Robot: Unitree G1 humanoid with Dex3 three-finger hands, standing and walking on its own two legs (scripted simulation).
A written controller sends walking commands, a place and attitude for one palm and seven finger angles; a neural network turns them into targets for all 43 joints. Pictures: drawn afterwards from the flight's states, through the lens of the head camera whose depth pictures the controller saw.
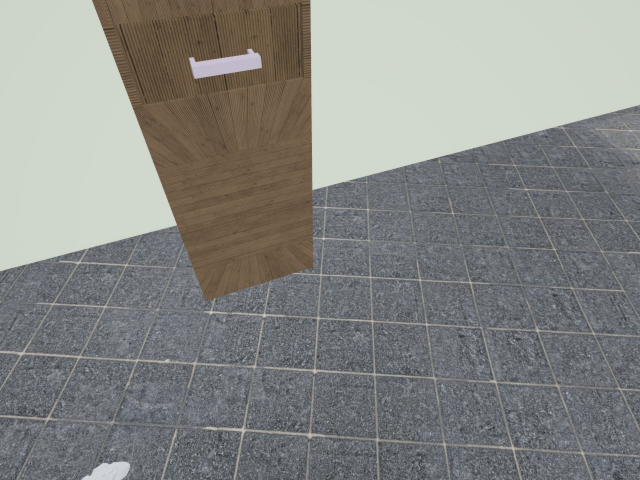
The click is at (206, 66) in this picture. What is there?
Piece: drawer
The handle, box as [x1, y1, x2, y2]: [189, 49, 261, 78]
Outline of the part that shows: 260,56 257,53 254,53 251,49 247,49 248,53 244,55 195,62 193,57 189,58 193,75 196,78 261,67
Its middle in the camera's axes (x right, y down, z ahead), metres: -0.22 -0.39 +0.86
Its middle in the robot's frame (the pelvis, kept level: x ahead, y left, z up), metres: +0.91 +0.27 +0.11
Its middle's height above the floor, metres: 0.88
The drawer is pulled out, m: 0.00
